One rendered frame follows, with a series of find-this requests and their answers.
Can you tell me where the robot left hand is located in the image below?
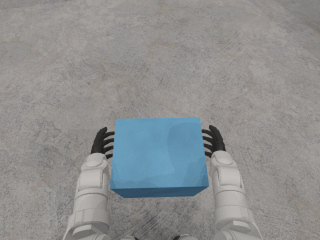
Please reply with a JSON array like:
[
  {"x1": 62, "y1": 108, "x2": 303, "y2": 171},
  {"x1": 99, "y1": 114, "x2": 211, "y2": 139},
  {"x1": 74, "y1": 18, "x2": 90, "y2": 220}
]
[{"x1": 90, "y1": 127, "x2": 115, "y2": 159}]

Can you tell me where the right robot upper arm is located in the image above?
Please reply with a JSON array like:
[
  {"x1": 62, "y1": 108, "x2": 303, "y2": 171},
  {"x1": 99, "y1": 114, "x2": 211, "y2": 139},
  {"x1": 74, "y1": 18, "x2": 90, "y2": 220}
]
[{"x1": 213, "y1": 229, "x2": 261, "y2": 240}]

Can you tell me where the carton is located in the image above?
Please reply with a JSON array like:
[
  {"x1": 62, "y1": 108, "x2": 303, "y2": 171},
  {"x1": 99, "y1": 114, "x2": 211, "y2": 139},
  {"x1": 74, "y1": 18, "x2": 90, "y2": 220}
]
[{"x1": 110, "y1": 117, "x2": 209, "y2": 198}]

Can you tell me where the robot right forearm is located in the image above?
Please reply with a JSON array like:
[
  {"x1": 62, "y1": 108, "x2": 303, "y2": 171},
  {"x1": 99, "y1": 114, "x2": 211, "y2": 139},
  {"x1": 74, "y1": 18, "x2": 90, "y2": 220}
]
[{"x1": 209, "y1": 150, "x2": 264, "y2": 240}]

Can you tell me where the robot right hand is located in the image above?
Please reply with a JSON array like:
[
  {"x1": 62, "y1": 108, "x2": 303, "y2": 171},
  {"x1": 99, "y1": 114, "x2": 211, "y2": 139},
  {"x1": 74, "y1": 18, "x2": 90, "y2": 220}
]
[{"x1": 201, "y1": 125, "x2": 226, "y2": 158}]

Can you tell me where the robot left forearm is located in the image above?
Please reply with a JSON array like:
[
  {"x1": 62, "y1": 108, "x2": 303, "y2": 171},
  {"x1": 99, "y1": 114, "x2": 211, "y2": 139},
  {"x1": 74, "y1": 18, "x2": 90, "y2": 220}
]
[{"x1": 63, "y1": 153, "x2": 110, "y2": 240}]

